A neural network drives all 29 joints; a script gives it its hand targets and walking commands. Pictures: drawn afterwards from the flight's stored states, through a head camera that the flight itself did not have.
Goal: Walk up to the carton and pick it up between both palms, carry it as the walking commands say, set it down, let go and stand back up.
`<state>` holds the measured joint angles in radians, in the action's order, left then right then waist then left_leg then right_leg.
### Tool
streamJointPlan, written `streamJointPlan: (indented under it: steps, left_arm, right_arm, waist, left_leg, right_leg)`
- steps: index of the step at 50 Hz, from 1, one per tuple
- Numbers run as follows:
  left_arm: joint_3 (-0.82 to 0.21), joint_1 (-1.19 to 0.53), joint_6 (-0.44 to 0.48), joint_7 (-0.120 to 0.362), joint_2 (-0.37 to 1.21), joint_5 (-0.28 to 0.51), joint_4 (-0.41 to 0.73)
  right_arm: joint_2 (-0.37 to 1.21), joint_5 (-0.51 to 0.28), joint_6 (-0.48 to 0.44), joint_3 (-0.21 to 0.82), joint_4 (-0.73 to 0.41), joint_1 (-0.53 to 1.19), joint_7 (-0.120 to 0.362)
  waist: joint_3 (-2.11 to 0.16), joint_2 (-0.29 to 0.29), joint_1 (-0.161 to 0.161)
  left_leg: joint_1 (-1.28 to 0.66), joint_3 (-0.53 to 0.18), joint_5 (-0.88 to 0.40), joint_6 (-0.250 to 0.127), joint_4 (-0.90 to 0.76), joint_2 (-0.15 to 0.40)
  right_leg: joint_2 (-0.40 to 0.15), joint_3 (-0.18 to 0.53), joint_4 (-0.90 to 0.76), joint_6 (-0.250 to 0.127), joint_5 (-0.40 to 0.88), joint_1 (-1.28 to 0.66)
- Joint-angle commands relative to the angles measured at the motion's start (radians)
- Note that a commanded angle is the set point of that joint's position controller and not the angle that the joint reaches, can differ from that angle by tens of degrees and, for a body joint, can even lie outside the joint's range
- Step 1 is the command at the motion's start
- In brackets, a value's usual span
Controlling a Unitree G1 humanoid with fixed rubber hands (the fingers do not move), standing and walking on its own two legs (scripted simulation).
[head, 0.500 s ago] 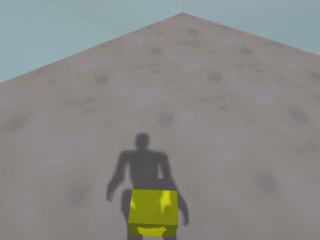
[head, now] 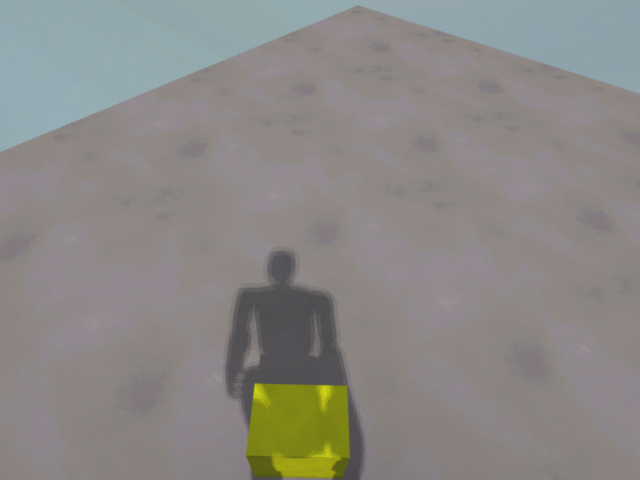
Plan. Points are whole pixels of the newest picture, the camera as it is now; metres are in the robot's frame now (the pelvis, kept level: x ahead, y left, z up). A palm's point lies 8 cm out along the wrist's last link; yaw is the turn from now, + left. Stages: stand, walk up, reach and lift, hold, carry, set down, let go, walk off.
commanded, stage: walk up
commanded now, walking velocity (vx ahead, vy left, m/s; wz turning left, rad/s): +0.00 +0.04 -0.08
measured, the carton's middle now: (299, 432) +0.37 +0.03 -0.66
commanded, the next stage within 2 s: stand in 1.98 s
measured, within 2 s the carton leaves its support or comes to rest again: neither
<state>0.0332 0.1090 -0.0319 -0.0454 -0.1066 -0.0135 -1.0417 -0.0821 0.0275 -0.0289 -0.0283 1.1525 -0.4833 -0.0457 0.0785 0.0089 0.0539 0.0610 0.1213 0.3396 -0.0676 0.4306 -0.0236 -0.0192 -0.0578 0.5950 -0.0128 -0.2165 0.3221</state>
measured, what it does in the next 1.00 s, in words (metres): steps on the spot: right foot, then left foot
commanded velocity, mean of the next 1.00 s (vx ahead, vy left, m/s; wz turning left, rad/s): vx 0.00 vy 0.03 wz -0.02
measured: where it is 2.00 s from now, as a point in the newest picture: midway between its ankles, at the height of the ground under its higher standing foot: outside the picture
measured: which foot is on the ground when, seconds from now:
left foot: down 0.00-0.04, up 0.06-0.36, down 0.38-1.00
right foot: up 0.00-0.00, down 0.02-1.00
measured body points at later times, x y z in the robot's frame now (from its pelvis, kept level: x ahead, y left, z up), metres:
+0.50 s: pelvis +0.00 +0.02 +0.00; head +0.01 +0.04 +0.45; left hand -0.02 +0.26 -0.16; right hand +0.01 -0.21 -0.15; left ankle -0.02 +0.15 -0.74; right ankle +0.05 -0.12 -0.74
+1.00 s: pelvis +0.04 +0.02 +0.00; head +0.05 +0.02 +0.45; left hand +0.04 +0.24 -0.16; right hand +0.00 -0.20 -0.16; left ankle -0.02 +0.15 -0.74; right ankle +0.05 -0.12 -0.74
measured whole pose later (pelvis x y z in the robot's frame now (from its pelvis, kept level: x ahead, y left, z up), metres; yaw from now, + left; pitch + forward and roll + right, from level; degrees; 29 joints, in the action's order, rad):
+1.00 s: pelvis +0.04 +0.02 +0.00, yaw -1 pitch -1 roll +0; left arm 0.02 0.27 0.01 -0.04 -0.14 -0.01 -1.14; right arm -0.13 0.01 -0.02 -0.02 1.14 -0.34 -0.04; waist 0.04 0.00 -0.01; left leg 0.07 0.02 0.31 0.02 0.39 0.03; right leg -0.04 -0.03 0.43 0.03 -0.20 0.21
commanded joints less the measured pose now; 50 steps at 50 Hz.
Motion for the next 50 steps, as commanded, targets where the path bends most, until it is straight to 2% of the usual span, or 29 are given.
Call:
streamJointPlan:
  steps: [1, 2, 3, 4, 5, 6, 7, 8, 9, 11, 12, 13, 14, 15, 16, 17, 18, 19, 20, 21, 23, 26, 32, 36, 42, 50]
  left_arm:
    - [0.018, 0.122, 0.029, -0.014, -0.093, -0.008, 0.010]
    - [0.021, 0.161, 0.043, -0.013, -0.139, -0.018, 0.008]
    - [0.017, 0.157, 0.038, -0.012, -0.156, -0.008, -0.006]
    - [0.010, 0.145, 0.032, -0.008, -0.141, -0.014, -0.012]
    - [0.021, 0.156, 0.026, -0.014, -0.164, -0.018, -0.005]
    - [0.037, 0.186, 0.019, -0.027, -0.189, -0.015, 0.000]
    - [0.034, 0.166, 0.019, -0.034, -0.183, -0.011, 0.008]
    - [0.030, 0.132, 0.020, -0.033, -0.181, -0.007, 0.021]
    - [0.030, 0.106, 0.021, -0.030, -0.181, -0.006, 0.032]
    - [0.030, 0.098, 0.020, -0.021, -0.170, -0.010, 0.036]
    - [0.024, 0.109, 0.022, -0.012, -0.150, -0.012, 0.027]
    - [0.022, 0.125, 0.016, -0.006, -0.135, -0.003, -0.001]
    - [0.033, 0.147, 0.012, -0.001, -0.159, -0.003, -0.009]
    - [0.037, 0.169, 0.009, 0.004, -0.176, -0.002, -0.015]
    - [0.038, 0.178, 0.007, 0.010, -0.190, 0.001, -0.020]
    - [0.038, 0.190, 0.005, 0.014, -0.193, 0.003, -0.026]
    - [0.031, 0.197, 0.005, 0.018, -0.178, 0.006, -0.023]
    - [0.016, 0.209, 0.007, 0.022, -0.126, 0.006, -0.014]
    - [0.009, 0.216, 0.008, 0.019, -0.089, 0.009, -0.010]
    - [0.014, 0.223, 0.006, 0.021, -0.105, 0.003, -0.015]
    - [0.016, 0.245, 0.013, 0.026, -0.127, -0.004, -0.033]
    - [0.011, 0.266, 0.028, 0.023, -0.125, -0.007, -0.051]
    - [0.001, 0.273, 0.038, 0.012, -0.113, -0.004, -0.068]
    - [-0.003, 0.269, 0.042, 0.008, -0.112, -0.003, -0.077]
    - [-0.005, 0.255, 0.041, 0.005, -0.112, 0.000, -0.087]
    - [-0.008, 0.238, 0.039, 0.004, -0.114, 0.003, -0.096]
  right_arm:
    - [-0.104, -0.006, 0.017, -0.021, 0.014, -0.063, -0.003]
    - [-0.080, 0.001, 0.023, -0.016, 0.004, -0.102, -0.004]
    - [-0.070, -0.005, 0.041, -0.013, 0.013, -0.112, -0.004]
    - [-0.071, -0.006, 0.054, -0.015, 0.027, -0.080, -0.004]
    - [-0.117, 0.008, 0.063, -0.037, -0.001, -0.022, 0.002]
    - [-0.151, 0.018, 0.073, -0.056, -0.037, 0.033, 0.011]
    - [-0.131, 0.013, 0.078, -0.056, -0.040, 0.030, 0.019]
    - [-0.108, 0.009, 0.078, -0.053, -0.039, 0.015, 0.025]
    - [-0.098, 0.008, 0.074, -0.051, -0.045, 0.015, 0.027]
    - [-0.102, 0.006, 0.075, -0.052, -0.065, 0.050, 0.027]
    - [-0.089, -0.003, 0.075, -0.041, -0.067, 0.057, 0.024]
    - [-0.076, -0.010, 0.061, -0.024, -0.101, 0.121, 0.025]
    - [-0.101, -0.012, 0.055, -0.027, -0.112, 0.141, 0.019]
    - [-0.113, -0.012, 0.051, -0.028, -0.102, 0.120, 0.014]
    - [-0.119, -0.012, 0.047, -0.028, -0.085, 0.079, 0.012]
    - [-0.129, -0.009, 0.043, -0.029, -0.073, 0.056, 0.012]
    - [-0.144, -0.004, 0.034, -0.027, -0.073, 0.039, 0.012]
    - [-0.180, -0.002, 0.024, -0.029, -0.080, 0.026, 0.012]
    - [-0.212, -0.009, 0.025, -0.029, -0.089, 0.090, 0.016]
    - [-0.196, -0.010, 0.026, -0.022, -0.116, 0.176, 0.016]
    - [-0.192, -0.013, 0.017, -0.019, -0.118, 0.197, 0.019]
    - [-0.175, -0.018, 0.012, -0.025, -0.096, 0.154, 0.020]
    - [-0.145, -0.019, 0.008, -0.016, -0.059, 0.097, 0.017]
    - [-0.135, -0.020, 0.006, -0.011, -0.041, 0.072, 0.014]
    - [-0.128, -0.020, 0.007, -0.006, -0.025, 0.050, 0.008]
    - [-0.123, -0.019, 0.011, -0.003, -0.017, 0.039, 0.002]
  waist:
    - [-0.017, -0.094, -0.065]
    - [-0.044, 0.020, -0.061]
    - [-0.051, 0.108, -0.064]
    - [-0.041, 0.165, -0.068]
    - [-0.009, 0.182, -0.087]
    - [-0.006, 0.139, -0.110]
    - [-0.020, 0.082, -0.082]
    - [-0.029, 0.085, -0.060]
    - [-0.031, 0.113, -0.050]
    - [-0.027, 0.181, -0.051]
    - [-0.032, 0.214, -0.055]
    - [-0.040, 0.278, -0.051]
    - [-0.035, 0.264, -0.060]
    - [-0.040, 0.215, -0.062]
    - [-0.043, 0.167, -0.049]
    - [-0.031, 0.131, -0.043]
    - [-0.013, 0.084, -0.038]
    - [-0.024, -0.047, -0.039]
    - [0.013, -0.184, -0.064]
    - [0.062, -0.181, -0.087]
    - [0.061, -0.157, -0.090]
    - [0.031, -0.116, -0.079]
    - [0.015, -0.042, -0.070]
    - [-0.004, -0.015, -0.069]
    - [-0.019, -0.007, -0.069]
    - [-0.019, -0.013, -0.069]
  left_leg:
    - [0.163, -0.086, -0.456, 0.036, 0.018, 0.171]
    - [0.235, -0.074, -0.139, 0.056, 0.073, 0.119]
    - [0.202, -0.075, 0.055, 0.075, 0.090, 0.065]
    - [0.151, -0.079, 0.089, 0.073, 0.145, 0.045]
    - [0.228, -0.082, 0.140, 0.079, 0.280, 0.023]
    - [0.325, -0.124, 0.217, 0.092, 0.461, 0.020]
    - [0.306, -0.163, 0.179, 0.099, 0.517, 0.039]
    - [0.277, -0.169, 0.137, 0.104, 0.520, 0.048]
    - [0.263, -0.160, 0.110, 0.106, 0.499, 0.053]
    - [0.239, -0.125, 0.098, 0.109, 0.416, 0.035]
    - [0.203, -0.118, 0.101, 0.108, 0.330, 0.030]
    - [0.171, -0.098, 0.101, 0.107, 0.248, 0.026]
    - [0.164, -0.070, 0.085, 0.106, 0.198, 0.010]
    - [0.133, -0.055, 0.042, 0.103, 0.133, 0.004]
    - [0.068, -0.044, -0.036, 0.096, 0.042, 0.000]
    - [0.020, -0.061, -0.101, 0.087, -0.035, 0.004]
    - [-0.014, -0.123, -0.147, 0.078, -0.099, 0.064]
    - [-0.017, -0.268, -0.090, 0.062, -0.181, 0.210]
    - [0.203, -0.347, 0.111, 0.018, -0.274, 0.275]
    - [0.307, -0.313, 0.189, 0.014, -0.282, 0.247]
    - [0.283, -0.252, 0.101, 0.035, -0.258, 0.191]
    - [0.219, -0.210, -0.005, 0.048, -0.223, 0.162]
    - [0.152, -0.166, -0.190, 0.051, -0.160, 0.140]
    - [0.120, -0.151, -0.277, 0.052, -0.130, 0.134]
    - [0.105, -0.141, -0.326, 0.057, -0.108, 0.133]
    - [0.100, -0.136, -0.319, 0.065, -0.102, 0.136]
  right_leg:
    - [-0.078, 0.049, -0.197, -0.004, 0.197, -0.234]
    - [-0.244, 0.209, -0.194, -0.029, 0.412, -0.317]
    - [-0.331, 0.319, -0.228, -0.119, 0.433, -0.235]
    - [-0.333, 0.372, -0.280, -0.142, 0.313, -0.150]
    - [-0.374, 0.443, -0.325, -0.162, 0.227, -0.148]
    - [-0.420, 0.520, -0.359, -0.178, 0.202, -0.165]
    - [-0.392, 0.460, -0.360, -0.160, 0.171, -0.113]
    - [-0.343, 0.389, -0.365, -0.134, 0.076, -0.069]
    - [-0.298, 0.326, -0.368, -0.110, -0.013, -0.045]
    - [-0.231, 0.238, -0.366, -0.084, -0.076, -0.017]
    - [-0.201, 0.202, -0.379, -0.081, -0.092, -0.009]
    - [-0.147, 0.160, -0.389, -0.087, -0.088, -0.017]
    - [-0.146, 0.158, -0.380, -0.092, -0.080, -0.034]
    - [-0.157, 0.168, -0.363, -0.091, -0.078, -0.039]
    - [-0.167, 0.177, -0.349, -0.078, -0.116, -0.017]
    - [-0.159, 0.180, -0.340, -0.047, -0.170, 0.023]
    - [-0.141, 0.167, -0.311, -0.013, -0.171, 0.074]
    - [-0.096, 0.102, -0.203, 0.019, -0.141, 0.110]
    - [-0.029, 0.021, -0.176, 0.041, -0.058, -0.018]
    - [-0.037, 0.023, -0.145, 0.043, -0.008, -0.128]
    - [-0.042, 0.025, -0.173, 0.039, 0.076, -0.154]
    - [-0.065, 0.044, -0.203, 0.031, 0.102, -0.162]
    - [-0.085, 0.063, -0.222, 0.025, 0.151, -0.161]
    - [-0.091, 0.067, -0.215, 0.019, 0.193, -0.168]
    - [-0.095, 0.067, -0.200, 0.011, 0.254, -0.183]
    - [-0.096, 0.069, -0.202, 0.004, 0.273, -0.189]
